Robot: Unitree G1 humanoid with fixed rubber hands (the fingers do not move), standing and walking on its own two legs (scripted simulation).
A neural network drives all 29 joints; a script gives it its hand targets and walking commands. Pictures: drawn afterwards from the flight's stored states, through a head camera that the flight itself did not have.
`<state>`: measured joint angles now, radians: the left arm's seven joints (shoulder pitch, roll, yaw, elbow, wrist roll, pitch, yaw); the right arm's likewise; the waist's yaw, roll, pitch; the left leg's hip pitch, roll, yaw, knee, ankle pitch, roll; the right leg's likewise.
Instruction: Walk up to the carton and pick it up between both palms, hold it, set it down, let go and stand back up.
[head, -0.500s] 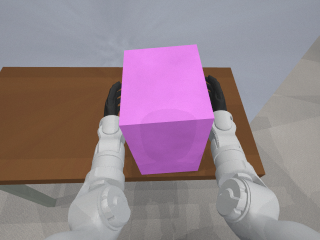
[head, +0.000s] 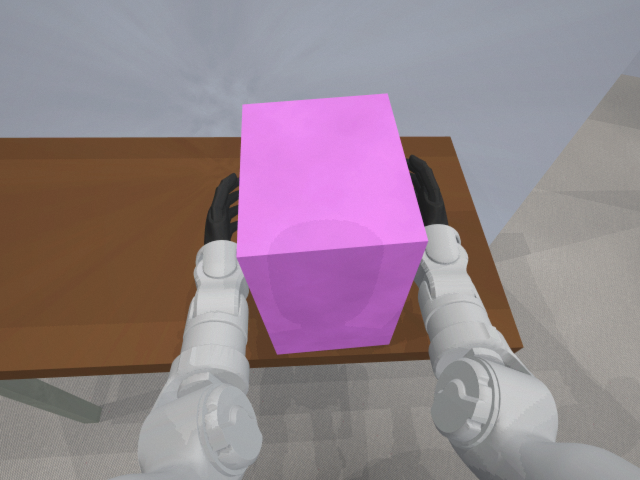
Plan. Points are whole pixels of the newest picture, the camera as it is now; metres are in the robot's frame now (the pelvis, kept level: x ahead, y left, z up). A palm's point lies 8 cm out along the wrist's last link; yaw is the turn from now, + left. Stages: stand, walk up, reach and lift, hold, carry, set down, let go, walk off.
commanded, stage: reach and lift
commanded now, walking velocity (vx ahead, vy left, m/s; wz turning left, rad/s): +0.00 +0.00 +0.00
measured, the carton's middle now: (325, 240) +0.42 +0.01 +0.01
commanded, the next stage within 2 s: none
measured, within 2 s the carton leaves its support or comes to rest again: neither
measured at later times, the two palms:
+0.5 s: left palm (217, 239) +0.40 +0.15 +0.04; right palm (424, 217) +0.42 -0.12 +0.07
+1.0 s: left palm (210, 245) +0.38 +0.15 +0.05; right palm (424, 223) +0.40 -0.11 +0.08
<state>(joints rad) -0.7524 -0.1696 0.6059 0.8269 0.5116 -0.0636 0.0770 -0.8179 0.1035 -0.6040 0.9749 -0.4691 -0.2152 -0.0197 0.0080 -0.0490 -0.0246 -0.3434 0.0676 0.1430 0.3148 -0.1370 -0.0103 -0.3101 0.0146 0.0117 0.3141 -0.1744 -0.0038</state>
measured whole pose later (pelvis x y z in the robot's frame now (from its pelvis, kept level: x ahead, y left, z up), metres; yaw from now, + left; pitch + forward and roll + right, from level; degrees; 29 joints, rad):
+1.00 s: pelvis -0.01 +0.00 +0.00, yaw +2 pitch +10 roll +0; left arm -0.76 -0.13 0.61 0.96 0.46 -0.20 0.08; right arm -0.80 0.12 -0.69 1.04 -0.58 -0.37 -0.06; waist 0.00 -0.05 -0.07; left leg -0.37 0.06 0.11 0.30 -0.10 -0.01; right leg -0.33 0.01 -0.03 0.31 -0.16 -0.01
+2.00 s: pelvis -0.03 +0.00 +0.00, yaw +4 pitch -4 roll +0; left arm -0.74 -0.10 0.42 0.67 0.37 0.26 0.07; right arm -0.80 0.07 -0.36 1.00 -0.17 -0.10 -0.12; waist -0.02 -0.07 0.01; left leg -0.12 0.05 0.08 0.29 -0.11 -0.01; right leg -0.04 0.00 -0.06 0.26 -0.15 0.00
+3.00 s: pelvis -0.04 +0.00 +0.00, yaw +6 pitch -9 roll -1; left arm -0.74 -0.05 0.32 0.29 0.36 0.71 0.03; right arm -0.86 -0.01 -0.04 0.76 0.17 0.25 -0.20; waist -0.11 -0.07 0.04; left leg -0.06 0.03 0.05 0.33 -0.12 0.00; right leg 0.04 -0.02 -0.09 0.28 -0.17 0.01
